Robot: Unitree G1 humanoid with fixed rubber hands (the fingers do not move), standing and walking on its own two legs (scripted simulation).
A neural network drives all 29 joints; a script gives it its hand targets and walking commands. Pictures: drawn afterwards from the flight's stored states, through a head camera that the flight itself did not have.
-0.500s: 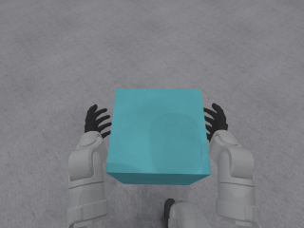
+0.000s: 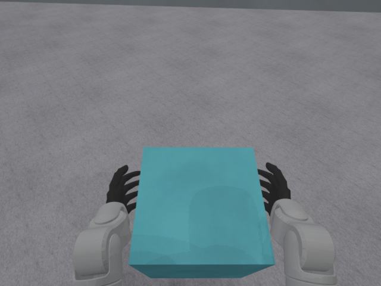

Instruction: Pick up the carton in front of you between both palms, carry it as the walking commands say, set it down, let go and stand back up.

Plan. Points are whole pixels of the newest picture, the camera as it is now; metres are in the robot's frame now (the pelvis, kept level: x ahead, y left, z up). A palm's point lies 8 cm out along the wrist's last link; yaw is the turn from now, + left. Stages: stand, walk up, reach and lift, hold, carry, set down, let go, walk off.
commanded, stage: carry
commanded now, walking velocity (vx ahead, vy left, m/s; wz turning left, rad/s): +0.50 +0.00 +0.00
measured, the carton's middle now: (197, 219) +0.25 +0.00 +0.02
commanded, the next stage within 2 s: none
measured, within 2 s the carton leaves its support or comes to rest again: neither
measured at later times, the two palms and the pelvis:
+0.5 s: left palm (156, 107) +0.55 +0.10 +0.09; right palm (260, 105) +0.56 -0.20 +0.08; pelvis +0.33 -0.05 +0.00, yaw +2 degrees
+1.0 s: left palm (155, 55) +0.90 +0.14 +0.08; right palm (232, 54) +0.88 -0.16 +0.09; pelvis +0.66 +0.00 +0.01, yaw -1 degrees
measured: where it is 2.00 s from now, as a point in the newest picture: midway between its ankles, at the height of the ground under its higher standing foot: (193, 185)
